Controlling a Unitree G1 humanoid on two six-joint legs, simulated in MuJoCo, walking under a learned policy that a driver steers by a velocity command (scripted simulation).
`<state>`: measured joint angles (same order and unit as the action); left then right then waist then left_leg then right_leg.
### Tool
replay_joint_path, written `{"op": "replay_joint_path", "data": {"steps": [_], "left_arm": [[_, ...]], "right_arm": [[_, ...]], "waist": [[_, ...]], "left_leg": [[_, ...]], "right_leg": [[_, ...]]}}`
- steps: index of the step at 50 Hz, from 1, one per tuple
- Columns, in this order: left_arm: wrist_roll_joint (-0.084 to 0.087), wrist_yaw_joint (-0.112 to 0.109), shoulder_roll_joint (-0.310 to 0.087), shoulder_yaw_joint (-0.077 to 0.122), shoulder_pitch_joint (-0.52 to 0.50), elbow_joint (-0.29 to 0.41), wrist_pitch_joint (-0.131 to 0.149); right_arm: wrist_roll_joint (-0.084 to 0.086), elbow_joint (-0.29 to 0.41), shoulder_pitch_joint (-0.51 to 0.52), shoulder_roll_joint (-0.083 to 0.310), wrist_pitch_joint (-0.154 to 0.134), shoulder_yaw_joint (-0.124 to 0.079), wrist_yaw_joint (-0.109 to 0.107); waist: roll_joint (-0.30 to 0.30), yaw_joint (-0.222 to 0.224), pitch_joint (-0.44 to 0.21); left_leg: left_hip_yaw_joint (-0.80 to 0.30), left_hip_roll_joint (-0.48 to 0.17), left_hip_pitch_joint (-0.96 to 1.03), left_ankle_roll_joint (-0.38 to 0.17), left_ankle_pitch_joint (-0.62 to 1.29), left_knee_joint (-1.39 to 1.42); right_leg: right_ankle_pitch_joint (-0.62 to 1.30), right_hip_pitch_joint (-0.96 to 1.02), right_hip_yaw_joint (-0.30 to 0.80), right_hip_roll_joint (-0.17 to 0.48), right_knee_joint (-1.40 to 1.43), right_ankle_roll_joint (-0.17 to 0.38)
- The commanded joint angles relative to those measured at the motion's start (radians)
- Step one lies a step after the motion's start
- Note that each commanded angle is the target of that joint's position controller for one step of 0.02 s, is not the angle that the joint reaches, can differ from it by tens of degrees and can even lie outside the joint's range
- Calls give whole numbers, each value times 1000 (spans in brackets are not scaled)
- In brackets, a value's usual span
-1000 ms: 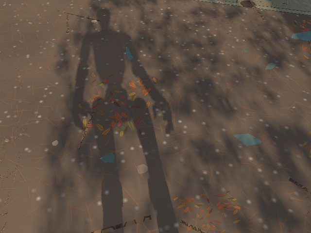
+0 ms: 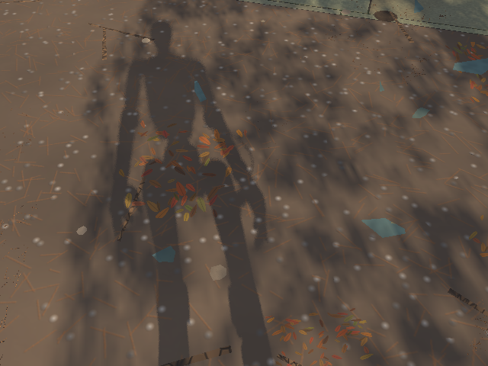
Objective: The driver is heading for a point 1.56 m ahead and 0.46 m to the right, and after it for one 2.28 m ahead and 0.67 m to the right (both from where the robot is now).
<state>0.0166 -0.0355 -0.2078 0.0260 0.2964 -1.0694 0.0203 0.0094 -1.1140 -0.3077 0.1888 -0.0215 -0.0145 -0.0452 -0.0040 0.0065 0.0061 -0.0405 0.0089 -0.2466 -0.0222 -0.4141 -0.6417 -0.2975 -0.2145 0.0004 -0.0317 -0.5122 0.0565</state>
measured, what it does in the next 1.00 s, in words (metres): walks ahead: right foot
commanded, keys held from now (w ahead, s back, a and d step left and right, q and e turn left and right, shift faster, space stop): w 1.00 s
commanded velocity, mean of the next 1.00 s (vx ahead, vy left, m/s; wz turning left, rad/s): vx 0.43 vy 0.00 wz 0.00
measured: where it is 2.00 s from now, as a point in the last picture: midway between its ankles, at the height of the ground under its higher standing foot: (274, 207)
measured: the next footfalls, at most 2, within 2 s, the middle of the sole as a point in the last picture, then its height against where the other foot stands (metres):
right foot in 0.60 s outside the picture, level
left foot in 1.14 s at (208, 297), level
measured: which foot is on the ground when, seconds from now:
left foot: down 0.00-0.62, up 0.64-1.00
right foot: down 0.00-0.14, up 0.16-0.58, down 0.60-1.00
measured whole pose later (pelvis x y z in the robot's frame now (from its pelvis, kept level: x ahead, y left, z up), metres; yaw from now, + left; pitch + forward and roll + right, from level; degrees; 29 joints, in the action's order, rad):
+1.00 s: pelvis +0.46 -0.01 +0.01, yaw +0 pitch +1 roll -2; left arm 0.01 0.01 -0.24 0.04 0.37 -1.02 0.09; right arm 0.01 -0.87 -0.07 0.25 -0.09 -0.05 0.00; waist 0.04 0.07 0.01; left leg -0.03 -0.13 -0.68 -0.01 0.08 -0.64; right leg -0.22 0.01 -0.06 -0.08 -0.19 0.06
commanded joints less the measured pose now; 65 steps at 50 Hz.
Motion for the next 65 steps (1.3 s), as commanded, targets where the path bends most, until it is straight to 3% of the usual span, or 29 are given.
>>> {"op": "replay_joint_path", "data": {"steps": [1,3,6,7,8,9,10,12,15,19,26,28,30,31,32,33,35,38,42,50,54,56,57,58,59,60,61,62,65], "left_arm": [[-2,-2,-197,46,59,36,26],[14,4,-189,46,-8,70,35],[31,10,-174,43,-67,100,24],[21,16,-124,27,-79,111,30],[4,24,-56,9,-80,132,44],[24,25,-65,14,-94,158,59],[38,28,-104,19,-118,168,71],[20,36,-128,28,-101,148,88],[2,49,-118,35,-143,152,89],[4,56,-64,13,-318,225,82],[16,85,-101,8,-450,304,90],[13,86,-150,31,-350,288,94],[19,69,-232,76,-13,194,85],[-12,60,-331,100,146,163,77],[-12,65,-283,83,162,146,71],[-3,68,-217,62,60,155,75],[-11,74,-144,39,-113,187,88],[-23,83,-104,28,-141,167,99],[-21,58,-161,37,-61,130,102],[2,33,-197,43,109,84,76],[6,27,-209,53,138,69,51],[2,27,-217,54,93,88,42],[-11,29,-181,39,81,110,43],[-10,35,-60,6,185,129,58],[7,37,-71,4,198,114,77],[37,36,-177,36,116,135,85],[41,30,-184,40,51,155,85],[29,24,-169,45,19,160,79],[21,25,-95,51,66,150,33]], "right_arm": [[11,68,41,74,-47,-14,17],[19,70,16,69,-64,-16,26],[6,-13,-152,66,-70,-34,31],[4,-33,-251,92,-67,-43,30],[11,-26,-343,184,-67,-60,27],[-8,-32,-355,235,-81,-65,39],[-6,1,-254,170,-97,-47,43],[-1,46,-143,135,-106,-31,55],[-11,48,-188,95,-90,-16,50],[-15,61,-223,137,-73,-18,28],[7,56,-252,176,-65,-38,19],[-1,69,-220,201,-54,-50,19],[-16,97,-178,194,-42,-45,23],[-26,121,-278,80,-56,-14,37],[-2,97,-309,30,-86,2,47],[28,129,-203,129,-109,-25,51],[37,170,-57,161,-118,-38,38],[14,163,-103,101,-77,-46,25],[-3,228,38,123,-63,-56,21],[9,326,343,102,-83,-35,59],[12,364,367,142,-97,-44,80],[11,322,190,202,-105,-75,76],[1,276,-4,266,-107,-100,66],[-21,248,-148,369,-100,-127,59],[-18,244,-168,299,-94,-107,60],[-12,254,-90,232,-94,-85,58],[-9,273,-1,196,-94,-73,55],[-11,274,67,164,-97,-64,59],[-23,261,132,132,-108,-60,63]], "waist": [[-143,17,148],[-123,-23,139],[-51,-97,86],[63,-125,48],[275,-138,7],[307,-123,57],[160,-81,147],[84,-35,137],[98,-47,100],[80,-80,124],[104,-60,147],[139,10,49],[138,170,-161],[-89,143,-349],[-241,124,-470],[-178,113,-281],[-17,42,-63],[-56,-36,-12],[-41,-28,57],[-31,70,87],[-47,40,78],[-65,-65,-31],[-43,-144,-177],[164,-131,-357],[255,-136,-452],[188,-126,-291],[137,-97,-177],[88,-68,-96],[112,3,-17]], "left_leg": [[24,-39,-224,-33,-67,-209],[22,-66,-163,-59,-83,-80],[109,27,210,-40,157,208],[-58,-81,327,-61,72,279],[-401,-292,420,-144,-69,426],[-676,-419,349,-266,-284,520],[-643,-409,301,-259,-328,530],[-417,-309,291,-178,-88,522],[-199,-223,293,-136,278,522],[-89,-187,218,-145,439,543],[-39,-254,317,-133,580,509],[-17,-261,367,-110,939,365],[27,-194,193,-61,1017,-36],[55,-54,-189,-5,551,-441],[-62,63,-361,9,-120,-693],[-105,-7,-466,-19,-92,-780],[-45,-107,-425,-37,76,-697],[-40,-162,-285,-35,145,-571],[-21,-185,-416,5,289,-384],[39,-109,-403,10,530,64],[23,-81,-364,-25,387,149],[63,-28,-92,-59,350,184],[1,-99,215,-106,378,130],[-396,-373,654,-241,255,154],[-667,-455,696,-275,164,297],[-532,-421,565,-219,128,322],[-384,-389,410,-184,170,348],[-278,-348,266,-166,221,397],[-73,-279,72,-146,313,490]], "right_leg": [[-506,-60,513,361,395,209],[-392,-78,416,327,375,163],[-236,-240,163,149,185,87],[-174,-335,85,86,-25,51],[-170,-483,-36,2,-345,-4],[-268,-617,28,-3,-545,11],[-179,-693,83,70,-647,26],[11,-685,72,124,-627,32],[149,-614,20,141,-516,-4],[268,-547,-34,112,-266,-43],[303,-417,-39,71,-21,8],[250,-251,-68,21,-23,42],[249,220,-26,43,-41,107],[114,641,390,321,-26,247],[-46,718,789,451,197,330],[-94,564,693,400,242,268],[98,202,395,327,297,204],[188,-8,220,245,375,183],[255,-23,149,239,428,202],[293,147,64,232,394,149],[399,276,121,293,284,127],[648,245,98,246,86,95],[582,98,61,187,-155,63],[209,-317,-25,28,-562,-18],[-275,-445,108,-13,-744,-22],[-233,-524,143,45,-817,-7],[-144,-530,110,100,-802,-1],[-71,-491,99,135,-744,-4],[28,-368,94,179,-670,-8]]}}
